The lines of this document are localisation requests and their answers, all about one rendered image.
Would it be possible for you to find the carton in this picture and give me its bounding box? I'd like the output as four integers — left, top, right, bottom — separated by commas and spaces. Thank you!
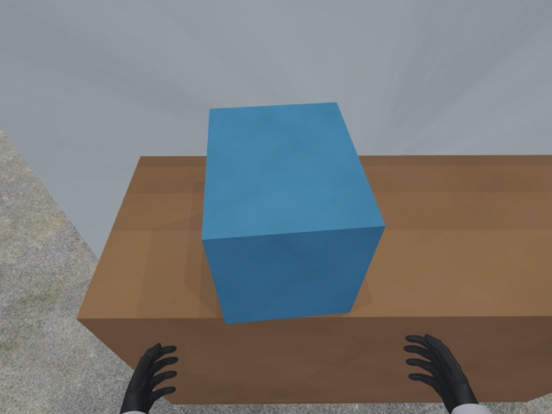
202, 103, 386, 324

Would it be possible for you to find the right robot hand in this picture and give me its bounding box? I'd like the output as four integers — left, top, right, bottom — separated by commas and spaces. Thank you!
404, 334, 478, 414

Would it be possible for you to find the left robot hand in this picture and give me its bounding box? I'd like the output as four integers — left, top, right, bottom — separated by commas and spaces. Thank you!
120, 343, 178, 414

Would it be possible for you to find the pedestal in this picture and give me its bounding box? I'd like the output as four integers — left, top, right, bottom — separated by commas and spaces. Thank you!
76, 155, 552, 405

